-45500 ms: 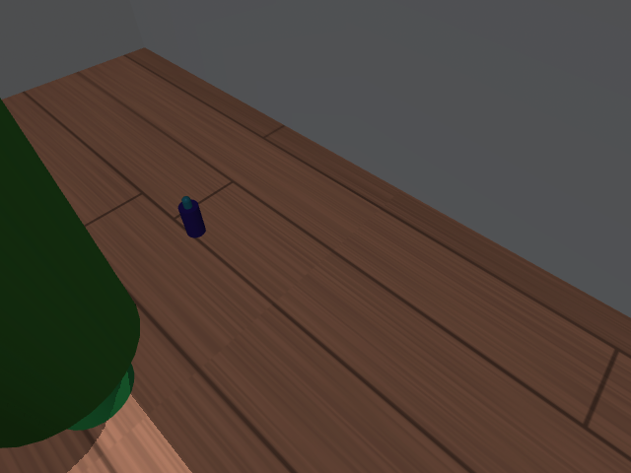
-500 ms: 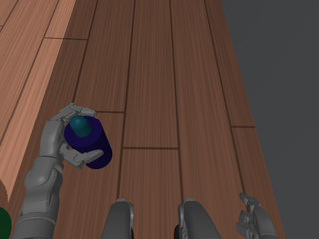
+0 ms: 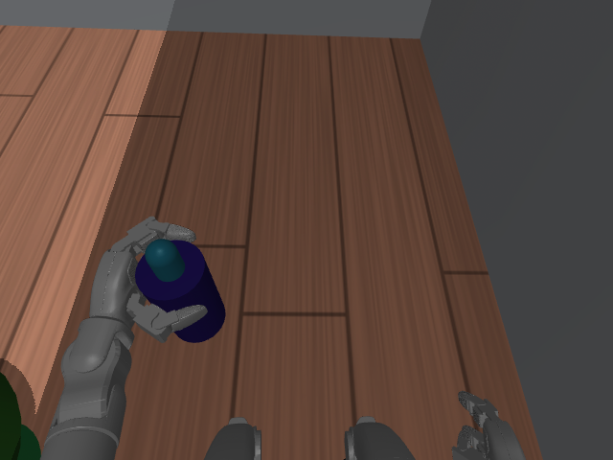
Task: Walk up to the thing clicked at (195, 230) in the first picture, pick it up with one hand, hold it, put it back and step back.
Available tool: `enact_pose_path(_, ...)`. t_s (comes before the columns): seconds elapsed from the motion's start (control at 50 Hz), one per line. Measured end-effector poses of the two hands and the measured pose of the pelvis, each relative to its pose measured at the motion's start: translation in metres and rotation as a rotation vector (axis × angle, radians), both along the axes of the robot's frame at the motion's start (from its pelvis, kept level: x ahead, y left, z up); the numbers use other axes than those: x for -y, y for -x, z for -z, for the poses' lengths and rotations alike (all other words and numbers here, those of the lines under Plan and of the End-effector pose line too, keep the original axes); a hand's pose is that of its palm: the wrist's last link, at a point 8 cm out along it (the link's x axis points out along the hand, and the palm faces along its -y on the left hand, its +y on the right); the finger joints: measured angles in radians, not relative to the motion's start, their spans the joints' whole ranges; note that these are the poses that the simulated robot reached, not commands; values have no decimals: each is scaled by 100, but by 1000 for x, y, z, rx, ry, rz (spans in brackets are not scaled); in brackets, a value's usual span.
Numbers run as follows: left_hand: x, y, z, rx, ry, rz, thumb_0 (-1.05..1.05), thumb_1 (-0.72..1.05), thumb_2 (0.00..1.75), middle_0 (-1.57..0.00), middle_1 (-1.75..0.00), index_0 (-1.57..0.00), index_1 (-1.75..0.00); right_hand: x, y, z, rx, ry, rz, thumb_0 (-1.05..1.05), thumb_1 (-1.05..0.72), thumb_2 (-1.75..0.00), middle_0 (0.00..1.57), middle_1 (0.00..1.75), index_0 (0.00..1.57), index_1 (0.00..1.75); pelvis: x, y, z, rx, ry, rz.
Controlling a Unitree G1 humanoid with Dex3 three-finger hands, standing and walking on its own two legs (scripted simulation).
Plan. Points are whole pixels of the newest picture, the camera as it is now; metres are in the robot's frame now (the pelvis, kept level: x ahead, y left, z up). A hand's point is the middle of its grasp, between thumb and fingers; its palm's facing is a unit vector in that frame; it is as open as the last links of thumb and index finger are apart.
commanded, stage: lift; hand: left
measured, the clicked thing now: (181, 287) +0.33 +0.16 +0.01
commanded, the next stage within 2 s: hold in 0.46 s
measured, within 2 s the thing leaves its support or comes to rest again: neither
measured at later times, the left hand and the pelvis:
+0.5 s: hand (173, 265) +0.34 +0.16 +0.06, palm faces -0.10 -0.99 +0.01, open 10.9 cm; pelvis +0.01 -0.01 +0.02, yaw +0 degrees
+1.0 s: hand (172, 261) +0.33 +0.15 +0.08, palm faces -0.10 -0.99 +0.00, open 10.9 cm; pelvis +0.01 -0.01 +0.04, yaw +0 degrees
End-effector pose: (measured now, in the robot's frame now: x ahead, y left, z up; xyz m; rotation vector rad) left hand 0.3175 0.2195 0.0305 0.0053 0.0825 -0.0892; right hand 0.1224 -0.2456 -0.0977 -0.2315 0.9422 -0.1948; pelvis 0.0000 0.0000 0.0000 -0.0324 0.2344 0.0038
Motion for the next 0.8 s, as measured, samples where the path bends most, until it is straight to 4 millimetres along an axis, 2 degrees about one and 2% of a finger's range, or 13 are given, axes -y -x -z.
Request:
enact_pose_path(0.34, 6, -4, -21, 11, 12, 12, -3, -49, 104, -66, -100, -69, -103, 8, -7, -19, -4, 13, 7, 1, -90, -90, 20, 30, 20, 30, 5, -10, -19, 50, -7, -1)
enact_pose_path(0.8, 10, -3, -39, 21, 13, 12, -3, -49, 104, -65, -100, -69, -103, 7, -7, -30, 0, -1, 12, 1, -91, -90, 20, 30, 20, 30, 6, -13, -32, 99, -14, 2)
